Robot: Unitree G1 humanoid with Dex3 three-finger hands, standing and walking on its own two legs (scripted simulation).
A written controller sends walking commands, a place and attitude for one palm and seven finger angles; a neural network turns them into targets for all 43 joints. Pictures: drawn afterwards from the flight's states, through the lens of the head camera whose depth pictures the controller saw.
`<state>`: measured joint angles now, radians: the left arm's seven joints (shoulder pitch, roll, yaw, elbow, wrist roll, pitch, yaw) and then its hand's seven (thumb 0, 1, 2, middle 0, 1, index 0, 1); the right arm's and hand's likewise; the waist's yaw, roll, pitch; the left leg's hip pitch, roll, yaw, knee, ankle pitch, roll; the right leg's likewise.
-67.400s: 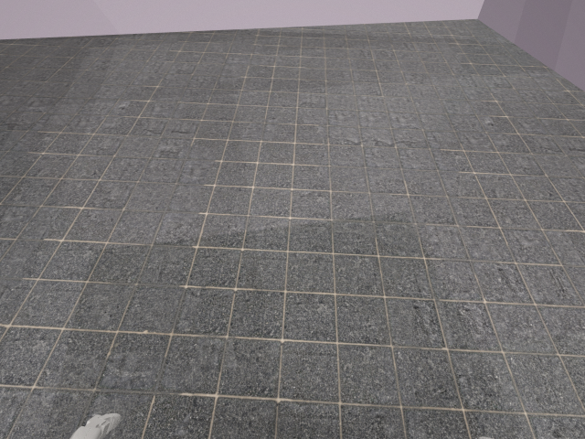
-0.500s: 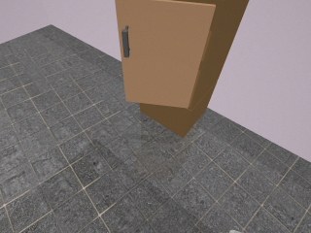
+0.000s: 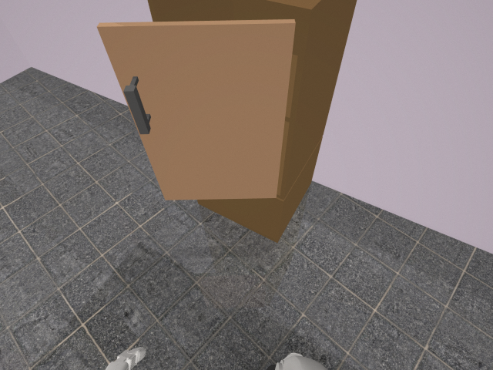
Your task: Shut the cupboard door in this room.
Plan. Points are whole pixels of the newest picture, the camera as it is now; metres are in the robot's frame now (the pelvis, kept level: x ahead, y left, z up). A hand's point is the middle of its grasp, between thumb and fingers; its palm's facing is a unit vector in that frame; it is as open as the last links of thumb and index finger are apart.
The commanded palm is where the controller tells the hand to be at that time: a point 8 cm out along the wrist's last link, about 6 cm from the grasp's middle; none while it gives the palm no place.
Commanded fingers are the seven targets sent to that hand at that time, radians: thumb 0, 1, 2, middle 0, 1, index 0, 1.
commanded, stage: take the last steps up to it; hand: left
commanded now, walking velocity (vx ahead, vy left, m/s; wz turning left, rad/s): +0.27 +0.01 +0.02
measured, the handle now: (140, 105) +0.65 +0.29 +0.04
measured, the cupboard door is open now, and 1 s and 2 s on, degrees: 31 31 31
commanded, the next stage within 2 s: come to a stop and stand still in 0.32 s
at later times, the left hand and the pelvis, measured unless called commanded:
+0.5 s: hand out of the picture +0.10 +0.15 -0.14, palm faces +0.17 -0.98 -0.14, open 7.4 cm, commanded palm none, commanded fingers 0.00 0.90 0.90 -0.20 -0.30 -0.20 -0.30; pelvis +0.17 +0.01 +0.03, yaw +2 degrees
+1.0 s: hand (166, 307) +0.25 +0.18 -0.14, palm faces +0.03 -0.95 -0.30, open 7.4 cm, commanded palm none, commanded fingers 0.00 0.90 0.90 -0.20 -0.30 -0.20 -0.30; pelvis +0.17 -0.03 +0.01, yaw -1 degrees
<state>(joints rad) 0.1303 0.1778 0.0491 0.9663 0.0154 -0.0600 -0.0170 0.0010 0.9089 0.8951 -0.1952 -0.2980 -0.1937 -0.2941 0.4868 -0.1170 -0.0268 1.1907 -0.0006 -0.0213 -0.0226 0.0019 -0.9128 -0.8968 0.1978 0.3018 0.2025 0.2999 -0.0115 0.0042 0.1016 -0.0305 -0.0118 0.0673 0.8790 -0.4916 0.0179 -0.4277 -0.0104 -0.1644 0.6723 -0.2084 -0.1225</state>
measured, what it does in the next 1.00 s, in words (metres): walks ahead: left foot, then right foot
